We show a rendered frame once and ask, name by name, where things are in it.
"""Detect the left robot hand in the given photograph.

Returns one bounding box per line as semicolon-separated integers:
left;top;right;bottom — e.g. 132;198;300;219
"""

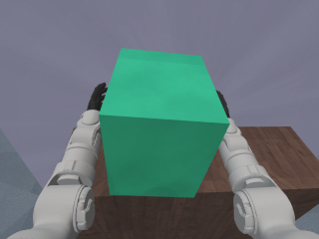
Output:
87;83;108;111

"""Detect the carton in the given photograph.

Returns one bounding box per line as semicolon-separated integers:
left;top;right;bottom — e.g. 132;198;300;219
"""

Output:
99;48;230;198

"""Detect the pedestal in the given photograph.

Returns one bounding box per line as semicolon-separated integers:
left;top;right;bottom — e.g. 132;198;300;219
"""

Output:
61;126;319;239

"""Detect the right robot forearm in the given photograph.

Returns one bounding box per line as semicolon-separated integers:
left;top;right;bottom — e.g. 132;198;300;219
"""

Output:
218;118;295;224

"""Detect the right robot hand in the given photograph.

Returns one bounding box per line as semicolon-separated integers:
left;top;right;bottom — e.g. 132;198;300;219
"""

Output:
216;91;230;119

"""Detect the left robot forearm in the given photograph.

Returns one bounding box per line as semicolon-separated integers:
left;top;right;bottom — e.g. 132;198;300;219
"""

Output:
33;110;102;225

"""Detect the robot left upper arm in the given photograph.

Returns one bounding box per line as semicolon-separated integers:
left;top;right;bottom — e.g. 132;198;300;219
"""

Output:
7;184;96;239

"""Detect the robot right upper arm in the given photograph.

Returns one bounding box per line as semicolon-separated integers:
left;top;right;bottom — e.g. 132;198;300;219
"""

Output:
233;186;319;239

